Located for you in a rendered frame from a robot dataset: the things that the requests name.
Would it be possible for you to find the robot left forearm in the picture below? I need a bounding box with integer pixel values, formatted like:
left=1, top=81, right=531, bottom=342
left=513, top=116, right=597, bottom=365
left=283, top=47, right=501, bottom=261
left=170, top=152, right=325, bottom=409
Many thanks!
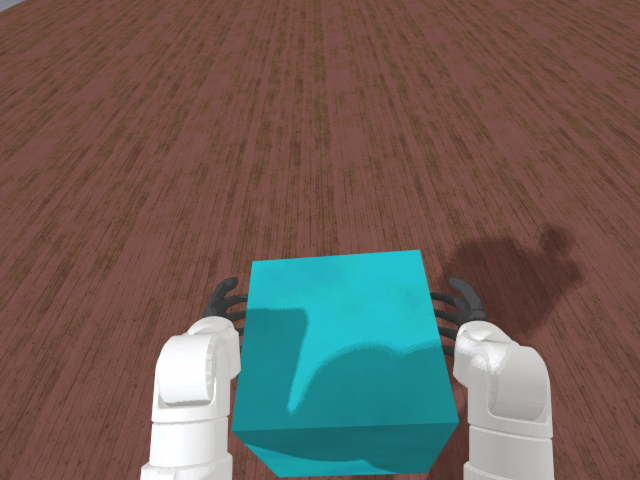
left=140, top=316, right=241, bottom=480

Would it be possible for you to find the robot right forearm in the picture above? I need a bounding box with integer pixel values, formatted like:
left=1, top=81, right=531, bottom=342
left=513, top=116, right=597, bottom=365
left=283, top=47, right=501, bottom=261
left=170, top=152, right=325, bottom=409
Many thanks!
left=453, top=321, right=554, bottom=480

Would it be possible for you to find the robot right hand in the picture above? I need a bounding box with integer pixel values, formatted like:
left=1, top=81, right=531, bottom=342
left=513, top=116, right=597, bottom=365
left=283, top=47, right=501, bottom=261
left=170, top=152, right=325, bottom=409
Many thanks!
left=430, top=276, right=488, bottom=358

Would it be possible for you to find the carton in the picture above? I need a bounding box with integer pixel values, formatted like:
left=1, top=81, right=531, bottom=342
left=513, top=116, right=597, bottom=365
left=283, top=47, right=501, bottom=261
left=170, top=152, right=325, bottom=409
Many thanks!
left=232, top=250, right=459, bottom=477

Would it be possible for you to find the robot left hand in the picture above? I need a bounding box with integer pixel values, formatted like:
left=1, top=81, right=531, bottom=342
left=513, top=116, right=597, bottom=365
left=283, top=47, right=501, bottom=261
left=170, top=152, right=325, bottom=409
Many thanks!
left=202, top=277, right=248, bottom=353

